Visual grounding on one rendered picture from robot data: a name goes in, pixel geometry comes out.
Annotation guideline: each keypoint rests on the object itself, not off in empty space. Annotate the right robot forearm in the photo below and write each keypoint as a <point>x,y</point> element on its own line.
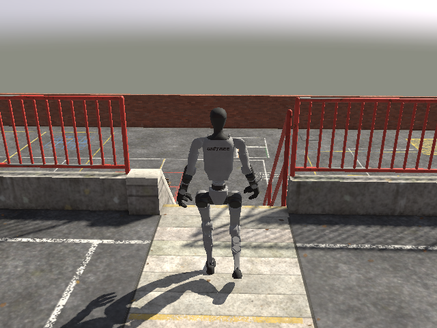
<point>252,179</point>

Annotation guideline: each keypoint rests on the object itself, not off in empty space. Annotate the left robot forearm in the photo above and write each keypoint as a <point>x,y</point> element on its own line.
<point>186,179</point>

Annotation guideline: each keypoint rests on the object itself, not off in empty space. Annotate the right robot hand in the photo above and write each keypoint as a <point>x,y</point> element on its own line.
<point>249,190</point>

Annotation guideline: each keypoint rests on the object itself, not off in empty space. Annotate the humanoid robot torso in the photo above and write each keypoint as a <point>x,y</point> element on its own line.
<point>218,157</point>

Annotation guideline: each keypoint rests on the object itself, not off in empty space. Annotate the right robot foot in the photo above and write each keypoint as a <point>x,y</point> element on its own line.
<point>237,274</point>

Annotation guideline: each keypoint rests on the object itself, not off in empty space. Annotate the right robot upper arm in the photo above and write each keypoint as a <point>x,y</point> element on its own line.
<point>243,155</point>

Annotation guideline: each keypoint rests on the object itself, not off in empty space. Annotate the left robot upper arm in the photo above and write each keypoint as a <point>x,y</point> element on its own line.
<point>193,155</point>

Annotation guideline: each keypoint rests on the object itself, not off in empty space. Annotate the left robot hand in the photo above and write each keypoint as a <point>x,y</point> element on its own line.
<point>184,197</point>

